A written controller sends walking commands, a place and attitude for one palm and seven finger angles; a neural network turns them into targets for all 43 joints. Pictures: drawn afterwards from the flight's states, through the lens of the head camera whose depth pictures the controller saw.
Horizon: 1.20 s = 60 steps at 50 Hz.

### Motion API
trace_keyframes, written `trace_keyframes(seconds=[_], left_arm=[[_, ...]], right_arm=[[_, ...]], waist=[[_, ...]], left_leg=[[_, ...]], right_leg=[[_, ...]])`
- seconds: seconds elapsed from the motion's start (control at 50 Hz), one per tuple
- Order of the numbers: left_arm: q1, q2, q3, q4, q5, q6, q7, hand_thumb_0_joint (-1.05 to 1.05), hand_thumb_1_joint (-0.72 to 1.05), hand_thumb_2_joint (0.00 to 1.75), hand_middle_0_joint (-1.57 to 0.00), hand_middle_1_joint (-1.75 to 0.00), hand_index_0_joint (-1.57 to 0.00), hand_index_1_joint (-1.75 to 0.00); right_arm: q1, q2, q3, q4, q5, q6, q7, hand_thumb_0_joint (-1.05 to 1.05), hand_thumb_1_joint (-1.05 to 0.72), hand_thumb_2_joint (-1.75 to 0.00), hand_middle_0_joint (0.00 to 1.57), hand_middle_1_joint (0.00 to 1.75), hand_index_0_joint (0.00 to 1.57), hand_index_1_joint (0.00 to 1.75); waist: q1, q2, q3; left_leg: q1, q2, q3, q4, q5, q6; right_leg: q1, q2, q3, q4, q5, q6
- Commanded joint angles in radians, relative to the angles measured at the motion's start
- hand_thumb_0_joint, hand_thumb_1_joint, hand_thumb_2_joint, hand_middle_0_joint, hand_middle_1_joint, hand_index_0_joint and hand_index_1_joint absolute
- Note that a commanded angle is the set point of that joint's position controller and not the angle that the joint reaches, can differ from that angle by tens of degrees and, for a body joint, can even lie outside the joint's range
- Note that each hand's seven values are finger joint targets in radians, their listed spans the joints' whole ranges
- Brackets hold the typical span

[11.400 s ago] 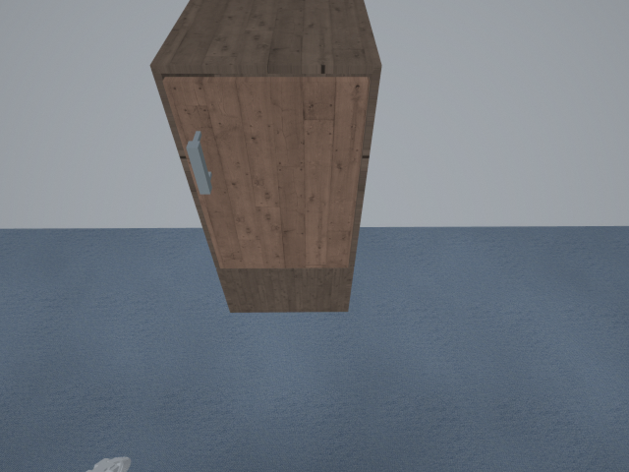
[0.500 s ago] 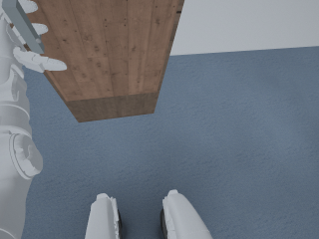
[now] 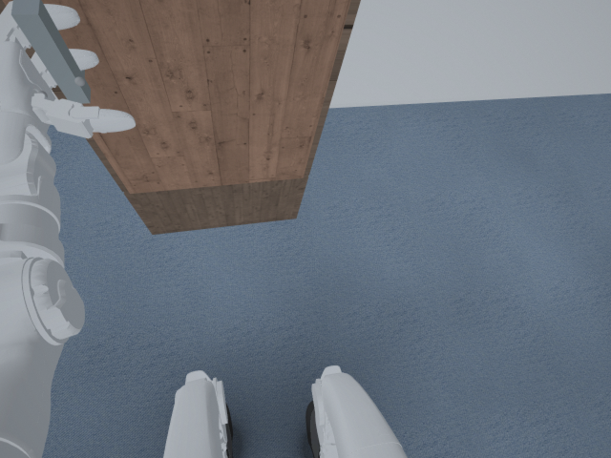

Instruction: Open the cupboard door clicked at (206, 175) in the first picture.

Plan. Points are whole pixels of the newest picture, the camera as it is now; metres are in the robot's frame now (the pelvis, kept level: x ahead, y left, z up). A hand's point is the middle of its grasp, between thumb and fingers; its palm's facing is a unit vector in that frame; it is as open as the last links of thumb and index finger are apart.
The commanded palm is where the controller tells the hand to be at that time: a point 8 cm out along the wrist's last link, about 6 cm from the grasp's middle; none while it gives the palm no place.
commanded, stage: close the thumb around the handle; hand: left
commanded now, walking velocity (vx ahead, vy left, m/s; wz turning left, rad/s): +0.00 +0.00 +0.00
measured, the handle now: (58, 43) +0.60 +0.23 +0.07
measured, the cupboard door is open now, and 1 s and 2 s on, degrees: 0 8 49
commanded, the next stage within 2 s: pull the door open along its arc in 0.54 s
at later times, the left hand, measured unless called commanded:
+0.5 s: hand (77, 81) +0.55 +0.21 +0.07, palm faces +0.08 -1.00 -0.01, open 5.8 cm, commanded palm +0.53 +0.24 +0.07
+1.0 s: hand (85, 118) +0.50 +0.20 +0.07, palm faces +0.05 -1.00 +0.00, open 6.0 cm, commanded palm +0.44 +0.23 +0.07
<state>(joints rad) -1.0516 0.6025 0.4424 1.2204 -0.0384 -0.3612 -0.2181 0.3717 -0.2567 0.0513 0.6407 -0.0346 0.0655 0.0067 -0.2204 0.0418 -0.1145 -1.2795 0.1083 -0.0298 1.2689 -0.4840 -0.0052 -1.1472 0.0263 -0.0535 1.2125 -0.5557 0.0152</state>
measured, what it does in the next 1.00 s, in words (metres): stands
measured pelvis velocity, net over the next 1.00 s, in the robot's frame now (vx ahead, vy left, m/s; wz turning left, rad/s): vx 0.01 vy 0.00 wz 0.00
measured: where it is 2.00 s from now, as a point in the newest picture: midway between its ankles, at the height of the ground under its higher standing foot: outside the picture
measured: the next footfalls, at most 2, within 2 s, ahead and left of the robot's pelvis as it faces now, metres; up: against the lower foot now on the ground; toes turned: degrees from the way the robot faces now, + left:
none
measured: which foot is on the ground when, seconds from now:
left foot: down 0.00-1.00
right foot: down 0.00-1.00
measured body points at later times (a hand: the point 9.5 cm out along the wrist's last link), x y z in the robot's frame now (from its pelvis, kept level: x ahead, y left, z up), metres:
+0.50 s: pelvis +0.00 +0.00 +0.00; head +0.17 +0.03 +0.42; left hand +0.54 +0.26 +0.08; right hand -0.01 -0.26 -0.11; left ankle +0.04 +0.12 -0.62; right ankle +0.00 -0.14 -0.62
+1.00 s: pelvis +0.01 +0.00 +0.02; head +0.15 +0.02 +0.45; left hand +0.49 +0.25 +0.08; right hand +0.02 -0.26 -0.10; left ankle +0.04 +0.12 -0.62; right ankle +0.00 -0.14 -0.62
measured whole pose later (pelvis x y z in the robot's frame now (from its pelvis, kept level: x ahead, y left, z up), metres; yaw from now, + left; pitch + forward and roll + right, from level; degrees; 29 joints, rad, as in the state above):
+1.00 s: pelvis +0.01 +0.00 +0.02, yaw +0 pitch +25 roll -3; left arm -0.74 0.43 0.40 0.96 -0.13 -0.40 -0.21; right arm 0.38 -0.24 0.02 0.62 -0.01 0.09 0.03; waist -0.16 0.04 -0.14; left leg -1.14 0.10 0.01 1.19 -0.48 0.00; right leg -1.03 0.02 -0.02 1.15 -0.55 0.02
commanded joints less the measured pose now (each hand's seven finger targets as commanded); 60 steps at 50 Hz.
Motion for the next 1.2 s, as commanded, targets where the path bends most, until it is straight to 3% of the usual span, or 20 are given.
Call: trace_keyframes(seconds=[0.0,0.04,0.12,0.18,0.32,0.36,0.42,0.48,0.52,0.56,0.64,0.7,0.86,0.96,1.02,1.04,1.06,1.08,1.16,1.18], left_arm=[[-0.466,0.271,0.029,-0.232,-0.003,-0.083,0.010,0.00,0.00,0.52,-0.34,-1.25,-0.34,-1.25],[-0.457,0.260,0.020,-0.223,-0.002,-0.085,0.008,0.00,0.12,0.56,-0.34,-1.27,-0.34,-1.27],[-0.398,0.255,0.028,-0.198,-0.009,-0.073,-0.002,0.00,0.34,0.66,-0.36,-1.29,-0.36,-1.29],[-0.443,0.248,0.016,-0.203,-0.011,-0.069,-0.004,0.00,0.51,0.73,-0.37,-1.31,-0.37,-1.31],[-0.439,0.207,0.007,-0.255,-0.016,-0.093,0.012,0.00,0.90,0.90,-0.40,-1.35,-0.40,-1.35],[-0.433,0.239,0.023,-0.257,-0.012,-0.093,0.014,0.00,0.90,0.90,-0.40,-1.35,-0.40,-1.35],[-0.448,0.220,0.003,-0.223,-0.009,-0.088,0.013,0.00,0.90,0.90,-0.40,-1.35,-0.40,-1.35],[-0.441,0.268,0.037,-0.223,-0.009,-0.092,0.010,0.00,0.90,0.90,-0.40,-1.35,-0.40,-1.35],[-0.434,0.248,0.023,-0.235,-0.010,-0.096,0.003,0.00,0.90,0.90,-0.40,-1.35,-0.40,-1.35],[-0.409,0.254,0.029,-0.214,-0.016,-0.092,-0.002,0.00,0.90,0.90,-0.40,-1.35,-0.40,-1.35],[-0.419,0.237,0.016,-0.224,-0.017,-0.092,-0.002,0.00,0.90,0.90,-0.40,-1.35,-0.40,-1.35],[-0.355,0.234,0.032,-0.268,-0.025,-0.103,-0.002,0.00,0.90,0.90,-0.40,-1.35,-0.40,-1.35],[-0.075,0.121,0.008,-0.381,-0.077,-0.105,-0.011,0.00,0.90,0.90,-0.40,-1.35,-0.40,-1.35],[0.139,-0.013,-0.058,-0.506,-0.111,-0.107,0.007,0.00,0.90,0.90,-0.40,-1.35,-0.40,-1.35],[0.257,-0.102,-0.110,-0.608,-0.130,-0.119,0.027,0.00,0.90,0.90,-0.40,-1.35,-0.40,-1.35],[0.271,-0.151,0.020,-0.665,-0.205,-0.114,0.187,0.00,0.90,0.90,-0.40,-1.35,-0.40,-1.35],[0.324,-0.253,-0.068,-0.685,-0.182,-0.108,0.270,0.00,0.90,0.90,-0.40,-1.35,-0.40,-1.35],[0.366,-0.293,-0.090,-0.714,-0.160,-0.111,0.341,0.00,0.90,0.90,-0.40,-1.35,-0.40,-1.35],[0.442,-0.422,-0.193,-0.833,-0.021,-0.124,0.601,0.00,0.90,0.90,-0.40,-1.35,-0.40,-1.35],[0.474,-0.441,-0.210,-0.856,0.018,-0.123,0.663,0.00,0.90,0.90,-0.40,-1.35,-0.40,-1.35]], right_arm=[[0.212,-0.196,-0.070,-0.024,-0.004,-0.008,-0.011,0.00,-0.90,-0.90,0.20,0.30,0.20,0.30],[0.211,-0.196,-0.070,-0.022,-0.005,-0.007,-0.010,0.00,-0.90,-0.90,0.20,0.30,0.20,0.30],[0.208,-0.196,-0.070,-0.035,-0.002,0.000,-0.006,0.00,-0.90,-0.90,0.20,0.30,0.20,0.30],[0.211,-0.198,-0.068,-0.032,-0.001,-0.001,-0.009,0.00,-0.90,-0.90,0.20,0.30,0.20,0.30],[0.214,-0.192,-0.078,-0.021,-0.007,-0.006,-0.003,0.00,-0.90,-0.90,0.20,0.30,0.20,0.30],[0.213,-0.195,-0.076,-0.019,-0.006,-0.003,-0.003,0.00,-0.90,-0.90,0.20,0.30,0.20,0.30],[0.209,-0.194,-0.074,-0.016,-0.004,-0.003,-0.005,0.00,-0.90,-0.90,0.20,0.30,0.20,0.30],[0.213,-0.198,-0.071,-0.020,-0.005,-0.004,-0.008,0.00,-0.90,-0.90,0.20,0.30,0.20,0.30],[0.206,-0.192,-0.073,-0.021,-0.004,-0.006,-0.009,0.00,-0.90,-0.90,0.20,0.30,0.20,0.30],[0.204,-0.195,-0.072,-0.024,-0.001,-0.004,-0.010,0.00,-0.90,-0.90,0.20,0.30,0.20,0.30],[0.203,-0.194,-0.071,-0.027,-0.001,-0.004,-0.009,0.00,-0.90,-0.90,0.20,0.30,0.20,0.30],[0.201,-0.193,-0.078,-0.035,-0.003,-0.003,-0.006,0.00,-0.90,-0.90,0.20,0.30,0.20,0.30],[0.162,-0.177,-0.096,-0.077,0.017,0.007,0.006,0.00,-0.90,-0.90,0.20,0.30,0.20,0.30],[0.121,-0.161,-0.109,-0.108,0.032,0.006,0.016,0.00,-0.90,-0.90,0.20,0.30,0.20,0.30],[0.091,-0.149,-0.114,-0.126,0.036,-0.001,0.022,0.00,-0.90,-0.90,0.20,0.30,0.20,0.30],[0.066,-0.121,-0.112,-0.133,0.026,-0.012,0.018,0.00,-0.90,-0.90,0.20,0.30,0.20,0.30],[0.053,-0.113,-0.111,-0.135,0.018,-0.026,0.027,0.00,-0.90,-0.90,0.20,0.30,0.20,0.30],[0.054,-0.109,-0.111,-0.132,0.010,-0.033,0.033,0.00,-0.90,-0.90,0.20,0.30,0.20,0.30],[0.017,-0.092,-0.118,-0.133,-0.029,-0.034,0.063,0.00,-0.90,-0.90,0.20,0.30,0.20,0.30],[0.012,-0.089,-0.122,-0.139,-0.039,-0.034,0.066,0.00,-0.90,-0.90,0.20,0.30,0.20,0.30]], waist=[[-0.010,0.210,-0.578],[-0.018,0.196,-0.564],[-0.002,0.192,-0.568],[-0.021,0.171,-0.534],[-0.002,0.209,-0.605],[0.000,0.188,-0.589],[-0.017,0.170,-0.542],[-0.007,0.168,-0.564],[-0.005,0.198,-0.571],[-0.007,0.161,-0.551],[-0.005,0.184,-0.550],[0.026,0.209,-0.609],[0.080,0.110,-0.595],[0.104,0.053,-0.536],[0.125,0.063,-0.512],[0.198,0.056,-0.501],[0.164,0.056,-0.475],[0.165,0.006,-0.456],[0.174,0.039,-0.452],[0.177,0.004,-0.459]], left_leg=[[0.578,-0.050,-0.037,-0.086,0.391,0.037],[0.587,-0.046,-0.043,-0.087,0.398,0.036],[0.575,-0.049,-0.037,-0.087,0.410,0.035],[0.559,-0.047,-0.044,-0.091,0.371,0.039],[0.637,-0.048,-0.050,-0.094,0.428,0.030],[0.612,-0.047,-0.046,-0.100,0.409,0.032],[0.581,-0.048,-0.046,-0.101,0.366,0.035],[0.564,-0.052,-0.041,-0.098,0.368,0.039],[0.585,-0.050,-0.036,-0.095,0.389,0.036],[0.554,-0.051,-0.031,-0.094,0.376,0.039],[0.579,-0.049,-0.042,-0.100,0.385,0.034],[0.626,-0.051,-0.037,-0.105,0.436,0.029],[0.625,-0.065,-0.005,-0.154,0.437,0.030],[0.631,-0.076,0.012,-0.194,0.430,0.028],[0.656,-0.082,0.021,-0.213,0.448,0.022],[0.634,-0.080,0.025,-0.234,0.454,0.007],[0.632,-0.081,0.030,-0.237,0.441,0.003],[0.621,-0.078,0.025,-0.239,0.443,0.002],[0.645,-0.078,0.034,-0.247,0.459,-0.008],[0.636,-0.079,0.032,-0.244,0.462,-0.007]], right_leg=[[0.096,0.041,0.002,-0.151,0.340,-0.033],[0.089,0.042,-0.003,-0.151,0.340,-0.033],[0.103,0.043,-0.004,-0.148,0.359,-0.032],[0.084,0.044,-0.005,-0.152,0.326,-0.032],[0.086,0.044,-0.009,-0.152,0.348,-0.035],[0.111,0.044,-0.006,-0.157,0.349,-0.034],[0.088,0.045,-0.007,-0.163,0.318,-0.031],[0.118,0.046,0.001,-0.159,0.329,-0.034],[0.112,0.044,0.000,-0.159,0.345,-0.033],[0.128,0.045,0.003,-0.164,0.348,-0.030],[0.102,0.044,-0.004,-0.156,0.337,-0.033],[0.132,0.042,-0.004,-0.151,0.376,-0.036],[0.256,0.046,-0.003,-0.182,0.447,-0.028],[0.310,0.043,-0.009,-0.208,0.477,-0.026],[0.335,0.038,-0.010,-0.215,0.504,-0.028],[0.361,0.036,-0.023,-0.217,0.485,-0.023],[0.345,0.037,-0.026,-0.221,0.475,-0.018],[0.349,0.037,-0.034,-0.217,0.471,-0.019],[0.353,0.026,-0.033,-0.202,0.475,-0.026],[0.373,0.027,-0.032,-0.200,0.482,-0.028]])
